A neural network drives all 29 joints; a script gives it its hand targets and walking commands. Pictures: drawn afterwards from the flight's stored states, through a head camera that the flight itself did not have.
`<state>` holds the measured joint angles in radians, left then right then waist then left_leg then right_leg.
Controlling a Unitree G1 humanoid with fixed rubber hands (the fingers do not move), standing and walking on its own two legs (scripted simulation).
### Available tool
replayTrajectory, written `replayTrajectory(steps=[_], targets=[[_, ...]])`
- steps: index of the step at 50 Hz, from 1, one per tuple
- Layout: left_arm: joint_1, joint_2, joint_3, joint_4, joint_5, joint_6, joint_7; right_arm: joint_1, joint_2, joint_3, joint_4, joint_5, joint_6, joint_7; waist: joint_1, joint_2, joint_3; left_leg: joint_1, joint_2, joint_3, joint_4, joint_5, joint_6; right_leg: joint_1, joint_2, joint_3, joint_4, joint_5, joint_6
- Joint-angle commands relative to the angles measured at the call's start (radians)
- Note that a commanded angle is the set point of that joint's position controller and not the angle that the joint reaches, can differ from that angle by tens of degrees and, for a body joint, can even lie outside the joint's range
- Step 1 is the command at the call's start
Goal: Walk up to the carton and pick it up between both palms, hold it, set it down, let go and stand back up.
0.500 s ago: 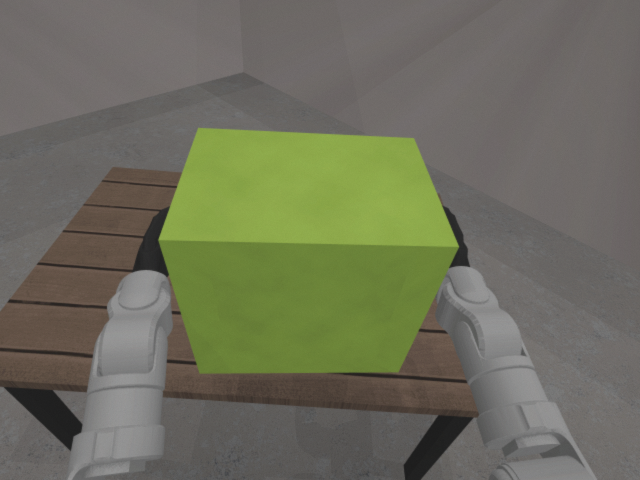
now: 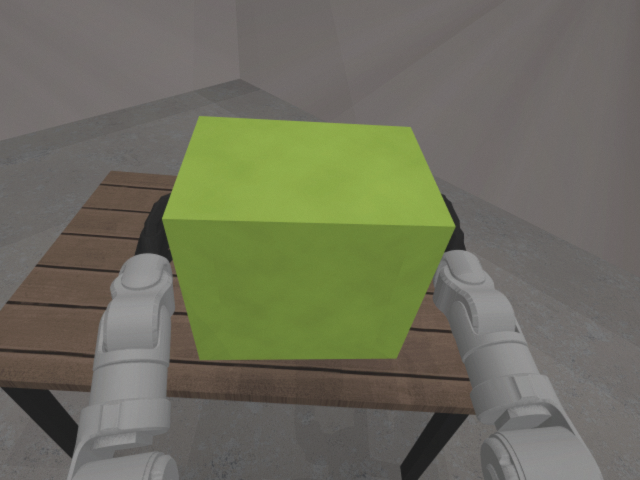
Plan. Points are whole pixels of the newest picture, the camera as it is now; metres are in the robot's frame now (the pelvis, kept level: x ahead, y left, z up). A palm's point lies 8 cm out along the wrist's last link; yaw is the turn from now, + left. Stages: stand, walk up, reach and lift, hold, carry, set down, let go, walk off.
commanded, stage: reach and lift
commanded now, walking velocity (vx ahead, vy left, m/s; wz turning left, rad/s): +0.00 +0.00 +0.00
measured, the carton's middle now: (304, 244) +0.39 +0.01 +0.12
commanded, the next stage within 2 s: hold in 0.18 s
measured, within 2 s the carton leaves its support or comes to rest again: neither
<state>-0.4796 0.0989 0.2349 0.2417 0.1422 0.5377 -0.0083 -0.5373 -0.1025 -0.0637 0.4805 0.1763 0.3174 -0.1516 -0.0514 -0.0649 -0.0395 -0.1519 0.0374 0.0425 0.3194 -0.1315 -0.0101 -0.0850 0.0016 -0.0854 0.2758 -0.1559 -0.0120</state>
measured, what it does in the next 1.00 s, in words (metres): stands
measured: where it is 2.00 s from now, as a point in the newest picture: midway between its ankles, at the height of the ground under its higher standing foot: outside the picture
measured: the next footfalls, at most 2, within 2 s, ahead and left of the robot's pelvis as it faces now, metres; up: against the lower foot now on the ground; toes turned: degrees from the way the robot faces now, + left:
none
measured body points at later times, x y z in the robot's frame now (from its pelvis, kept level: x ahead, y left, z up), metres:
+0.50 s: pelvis +0.01 +0.00 +0.00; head -0.03 +0.03 +0.45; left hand +0.37 +0.19 +0.14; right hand +0.37 -0.17 +0.15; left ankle +0.03 +0.12 -0.75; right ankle +0.00 -0.11 -0.75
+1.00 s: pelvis +0.00 +0.00 +0.00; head -0.03 +0.03 +0.45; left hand +0.36 +0.20 +0.15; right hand +0.37 -0.17 +0.16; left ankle +0.03 +0.12 -0.75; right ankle +0.00 -0.11 -0.75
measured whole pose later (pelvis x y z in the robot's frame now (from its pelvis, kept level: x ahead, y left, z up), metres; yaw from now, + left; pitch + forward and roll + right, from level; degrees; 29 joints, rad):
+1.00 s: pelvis +0.00 +0.00 +0.00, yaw +0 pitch -3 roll -1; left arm -0.45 0.08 0.26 0.09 0.17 0.67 -0.03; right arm -0.53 -0.12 -0.04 0.38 0.22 0.41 -0.17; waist -0.06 -0.06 -0.04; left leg -0.12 0.04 0.04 0.31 -0.14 -0.02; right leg -0.05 0.00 -0.09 0.27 -0.16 -0.02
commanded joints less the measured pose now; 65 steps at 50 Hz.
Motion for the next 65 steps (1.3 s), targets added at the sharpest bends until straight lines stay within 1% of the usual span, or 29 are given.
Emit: replayTrajectory(steps=[1, 2, 4, 6, 8, 11, 13, 16, 17, 18, 19, 20, 22, 23, 26, 30, 34, 36, 37, 38, 40, 43, 46, 48, 51, 54, 57, 61, 65], targets=[[-0.753, -0.602, -0.523, -0.262, -0.147, -0.068, -0.133, -0.840, 0.562, 0.405, -0.367, 0.084, -0.106, 0.140, -0.012, 0.124, -0.448, 0.257, -0.073, -0.039, 0.009, 0.250, -0.025, 0.027, 0.044, 0.044, -0.026, 0.200, 0.038], [-0.770, -0.609, -0.520, -0.252, -0.147, -0.064, -0.133, -0.856, 0.560, 0.392, -0.351, 0.078, -0.105, 0.142, -0.013, 0.130, -0.431, 0.260, -0.070, -0.040, 0.004, 0.233, -0.028, 0.002, 0.043, 0.040, -0.032, 0.164, 0.036], [-0.761, -0.619, -0.527, -0.258, -0.147, -0.064, -0.129, -0.866, 0.562, 0.401, -0.363, 0.081, -0.111, 0.149, -0.010, 0.132, -0.460, 0.284, -0.068, -0.040, 0.015, 0.260, -0.029, -0.009, 0.047, 0.035, -0.030, 0.171, 0.033], [-0.740, -0.634, -0.558, -0.304, -0.161, -0.056, -0.123, -0.866, 0.551, 0.428, -0.425, 0.107, -0.116, 0.146, -0.014, 0.145, -0.508, 0.305, -0.065, -0.050, 0.038, 0.344, -0.039, 0.018, 0.054, 0.036, -0.020, 0.239, 0.031], [-0.717, -0.626, -0.563, -0.318, -0.170, -0.052, -0.121, -0.860, 0.550, 0.446, -0.454, 0.125, -0.110, 0.137, -0.014, 0.126, -0.513, 0.316, -0.066, -0.051, 0.053, 0.392, -0.044, 0.035, 0.058, 0.039, -0.017, 0.292, 0.037], [-0.706, -0.608, -0.548, -0.317, -0.159, -0.035, -0.124, -0.851, 0.537, 0.440, -0.446, 0.125, -0.090, 0.129, -0.015, 0.120, -0.469, 0.290, -0.071, -0.051, 0.043, 0.371, -0.041, 0.039, 0.056, 0.041, -0.023, 0.278, 0.040], [-0.680, -0.592, -0.541, -0.328, -0.153, -0.021, -0.130, -0.809, 0.538, 0.452, -0.446, 0.130, -0.074, 0.125, -0.012, 0.098, -0.454, 0.285, -0.074, -0.049, 0.040, 0.370, -0.036, 0.055, 0.056, 0.046, -0.020, 0.303, 0.044], [-0.670, -0.574, -0.526, -0.350, -0.145, 0.001, -0.138, -0.784, 0.534, 0.453, -0.436, 0.147, -0.050, 0.118, -0.014, 0.101, -0.424, 0.285, -0.075, -0.048, 0.031, 0.357, -0.034, 0.060, 0.052, 0.049, -0.023, 0.303, 0.048], [-0.670, -0.578, -0.526, -0.359, -0.145, 0.006, -0.140, -0.791, 0.528, 0.457, -0.450, 0.154, -0.047, 0.119, -0.015, 0.116, -0.436, 0.283, -0.075, -0.047, 0.032, 0.348, -0.037, 0.059, 0.053, 0.049, -0.022, 0.288, 0.050], [-0.672, -0.570, -0.518, -0.370, -0.143, 0.009, -0.141, -0.793, 0.526, 0.460, -0.461, 0.159, -0.043, 0.120, -0.007, 0.107, -0.429, 0.267, -0.075, -0.047, 0.027, 0.339, -0.031, 0.065, 0.052, 0.050, -0.022, 0.285, 0.048], [-0.684, -0.574, -0.519, -0.373, -0.147, 0.013, -0.143, -0.803, 0.530, 0.451, -0.462, 0.160, -0.038, 0.121, -0.013, 0.108, -0.423, 0.271, -0.072, -0.045, 0.023, 0.336, -0.030, 0.055, 0.054, 0.047, -0.024, 0.274, 0.047], [-0.685, -0.565, -0.522, -0.370, -0.144, 0.016, -0.144, -0.805, 0.525, 0.452, -0.462, 0.158, -0.038, 0.123, -0.008, 0.115, -0.425, 0.261, -0.071, -0.045, 0.023, 0.321, -0.030, 0.053, 0.051, 0.046, -0.024, 0.252, 0.047], [-0.689, -0.592, -0.557, -0.409, -0.167, 0.019, -0.141, -0.823, 0.533, 0.467, -0.512, 0.169, -0.040, 0.123, -0.018, 0.125, -0.456, 0.289, -0.072, -0.045, 0.036, 0.358, -0.037, 0.048, 0.057, 0.047, -0.018, 0.282, 0.044], [-0.698, -0.583, -0.555, -0.414, -0.168, 0.020, -0.139, -0.822, 0.533, 0.461, -0.515, 0.167, -0.037, 0.122, -0.008, 0.123, -0.454, 0.293, -0.073, -0.047, 0.038, 0.355, -0.038, 0.036, 0.057, 0.047, -0.022, 0.273, 0.044], [-0.703, -0.568, -0.540, -0.397, -0.165, 0.029, -0.135, -0.815, 0.522, 0.445, -0.489, 0.160, -0.023, 0.126, -0.005, 0.129, -0.415, 0.273, -0.067, -0.046, 0.023, 0.311, -0.034, 0.028, 0.055, 0.043, -0.027, 0.223, 0.037], [-0.717, -0.566, -0.517, -0.369, -0.161, 0.047, -0.144, -0.825, 0.524, 0.427, -0.444, 0.144, -0.009, 0.134, -0.007, 0.114, -0.393, 0.260, -0.065, -0.045, 0.001, 0.244, -0.024, 0.014, 0.046, 0.046, -0.037, 0.167, 0.033], [-0.725, -0.564, -0.540, -0.398, -0.172, 0.041, -0.139, -0.845, 0.526, 0.434, -0.485, 0.161, -0.015, 0.132, -0.009, 0.122, -0.467, 0.287, -0.069, -0.043, 0.021, 0.304, -0.030, 0.029, 0.050, 0.048, -0.026, 0.229, 0.038], [-0.728, -0.570, -0.536, -0.400, -0.172, 0.037, -0.138, -0.842, 0.536, 0.444, -0.490, 0.164, -0.016, 0.131, -0.004, 0.118, -0.482, 0.281, -0.070, -0.044, 0.025, 0.323, -0.028, 0.043, 0.049, 0.049, -0.018, 0.264, 0.041], [-0.716, -0.580, -0.538, -0.405, -0.182, 0.037, -0.138, -0.851, 0.537, 0.451, -0.522, 0.168, -0.018, 0.129, -0.005, 0.108, -0.497, 0.285, -0.070, -0.045, 0.031, 0.339, -0.030, 0.059, 0.054, 0.048, -0.020, 0.282, 0.040], [-0.703, -0.570, -0.528, -0.387, -0.174, 0.040, -0.142, -0.843, 0.531, 0.451, -0.515, 0.162, -0.014, 0.125, -0.009, 0.101, -0.474, 0.274, -0.072, -0.043, 0.028, 0.334, -0.026, 0.061, 0.051, 0.049, -0.021, 0.292, 0.046], [-0.694, -0.554, -0.498, -0.365, -0.161, 0.046, -0.153, -0.840, 0.534, 0.447, -0.492, 0.156, -0.004, 0.119, -0.003, 0.077, -0.450, 0.250, -0.072, -0.040, 0.016, 0.290, -0.016, 0.077, 0.046, 0.050, -0.021, 0.277, 0.051], [-0.674, -0.546, -0.488, -0.356, -0.146, 0.056, -0.163, -0.802, 0.527, 0.443, -0.464, 0.153, 0.002, 0.118, -0.004, 0.085, -0.417, 0.237, -0.076, -0.037, -0.001, 0.271, -0.018, 0.088, 0.043, 0.052, -0.023, 0.272, 0.050], [-0.698, -0.545, -0.487, -0.357, -0.144, 0.059, -0.167, -0.809, 0.516, 0.423, -0.445, 0.145, 0.002, 0.122, -0.013, 0.093, -0.404, 0.248, -0.074, -0.033, -0.002, 0.255, -0.022, 0.060, 0.042, 0.044, -0.032, 0.219, 0.048], [-0.698, -0.558, -0.515, -0.406, -0.154, 0.053, -0.162, -0.818, 0.540, 0.447, -0.501, 0.166, -0.008, 0.121, -0.015, 0.118, -0.457, 0.276, -0.080, -0.035, 0.019, 0.313, -0.028, 0.073, 0.047, 0.046, -0.018, 0.276, 0.048], [-0.722, -0.558, -0.537, -0.422, -0.168, 0.041, -0.154, -0.840, 0.541, 0.462, -0.529, 0.172, -0.010, 0.117, -0.021, 0.115, -0.483, 0.288, -0.080, -0.040, 0.034, 0.346, -0.030, 0.062, 0.046, 0.044, -0.013, 0.317, 0.054], [-0.719, -0.551, -0.520, -0.400, -0.160, 0.043, -0.156, -0.832, 0.538, 0.448, -0.520, 0.158, -0.006, 0.115, -0.018, 0.109, -0.441, 0.265, -0.077, -0.040, 0.019, 0.299, -0.026, 0.060, 0.043, 0.043, -0.019, 0.280, 0.053], [-0.733, -0.550, -0.503, -0.369, -0.151, 0.053, -0.156, -0.825, 0.527, 0.421, -0.444, 0.141, 0.005, 0.124, -0.013, 0.115, -0.372, 0.245, -0.073, -0.035, -0.004, 0.223, -0.023, 0.022, 0.042, 0.038, -0.035, 0.171, 0.044], [-0.720, -0.560, -0.502, -0.348, -0.144, 0.060, -0.157, -0.833, 0.521, 0.415, -0.447, 0.137, -0.003, 0.132, -0.013, 0.125, -0.388, 0.264, -0.070, -0.038, -0.001, 0.254, -0.026, 0.021, 0.043, 0.040, -0.033, 0.190, 0.038], [-0.701, -0.575, -0.518, -0.390, -0.154, 0.057, -0.149, -0.826, 0.518, 0.428, -0.489, 0.159, -0.012, 0.127, -0.017, 0.130, -0.435, 0.302, -0.067, -0.040, 0.027, 0.340, -0.037, 0.040, 0.052, 0.038, -0.024, 0.258, 0.038]])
